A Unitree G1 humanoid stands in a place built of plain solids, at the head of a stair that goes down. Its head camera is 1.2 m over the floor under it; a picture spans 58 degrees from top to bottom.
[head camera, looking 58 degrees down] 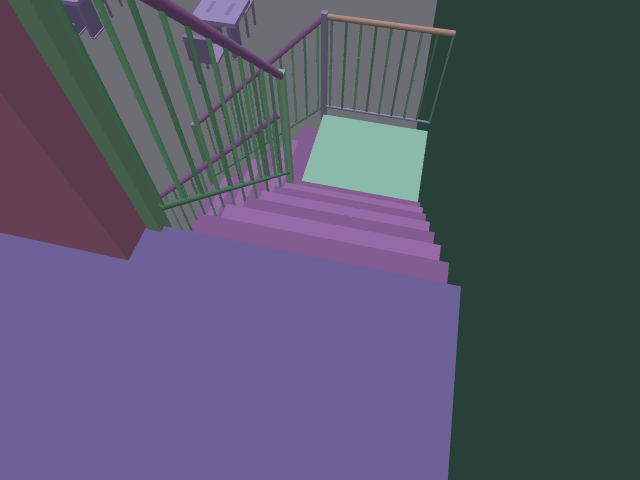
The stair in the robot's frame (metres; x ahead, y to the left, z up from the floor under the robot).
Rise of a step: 0.20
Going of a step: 0.20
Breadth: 0.98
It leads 13 degrees to the right of straight ahead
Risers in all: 8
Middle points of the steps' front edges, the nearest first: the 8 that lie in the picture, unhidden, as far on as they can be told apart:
0.69 0.05 0.00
0.89 0.00 -0.20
1.09 -0.05 -0.40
1.28 -0.09 -0.60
1.48 -0.14 -0.80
1.68 -0.18 -1.00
1.87 -0.23 -1.20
2.07 -0.28 -1.40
